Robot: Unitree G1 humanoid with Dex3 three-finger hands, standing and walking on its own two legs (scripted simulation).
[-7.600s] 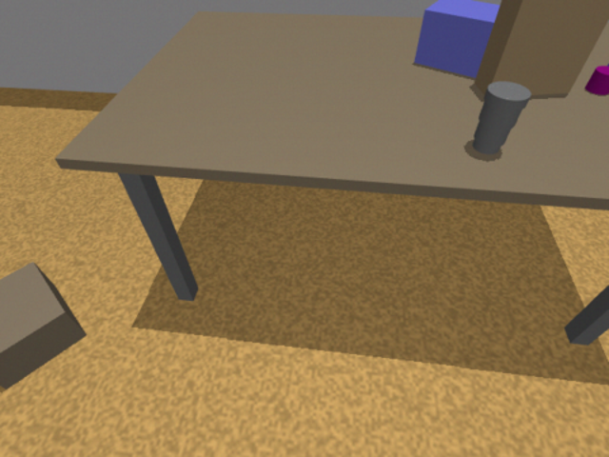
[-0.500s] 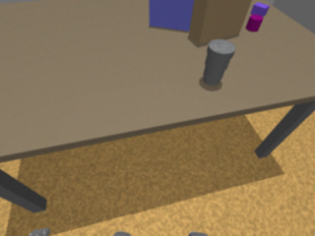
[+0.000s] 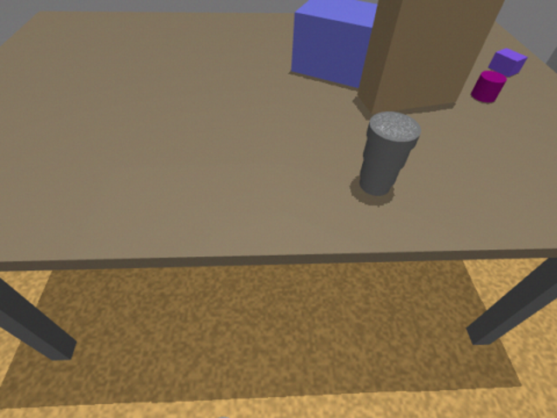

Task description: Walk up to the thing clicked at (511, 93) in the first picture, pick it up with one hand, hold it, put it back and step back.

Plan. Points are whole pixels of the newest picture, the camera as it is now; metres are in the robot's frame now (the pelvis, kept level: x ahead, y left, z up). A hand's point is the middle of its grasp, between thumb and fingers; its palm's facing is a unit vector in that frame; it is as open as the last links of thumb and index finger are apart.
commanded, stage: walk up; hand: right
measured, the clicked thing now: (383, 158) +0.55 -0.17 +0.06
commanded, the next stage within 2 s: stand in 1.72 s
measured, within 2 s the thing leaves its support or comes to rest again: neither
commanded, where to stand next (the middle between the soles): +0.07 +0.00 m, yaw +5 degrees
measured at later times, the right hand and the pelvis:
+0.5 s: hand out of the picture +0.14 -0.26 -0.13, palm faces -0.17 +0.91 -0.38, open 7.4 cm; pelvis +0.00 -0.01 +0.00, yaw +8 degrees
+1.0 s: hand out of the picture +0.13 -0.23 -0.12, palm faces -0.15 +0.93 -0.33, open 7.4 cm; pelvis +0.00 +0.00 +0.03, yaw +7 degrees
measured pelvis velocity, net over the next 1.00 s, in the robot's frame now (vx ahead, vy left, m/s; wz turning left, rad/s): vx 0.00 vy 0.00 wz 0.13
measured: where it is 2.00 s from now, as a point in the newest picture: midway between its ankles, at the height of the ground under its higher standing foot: outside the picture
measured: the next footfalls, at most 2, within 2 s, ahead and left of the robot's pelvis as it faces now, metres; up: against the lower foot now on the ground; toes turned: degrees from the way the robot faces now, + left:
left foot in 0.36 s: +0.06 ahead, +0.13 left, +0.00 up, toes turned +7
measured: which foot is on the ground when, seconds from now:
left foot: down 0.00-0.00, up 0.02-0.34, down 0.36-1.00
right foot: down 0.00-1.00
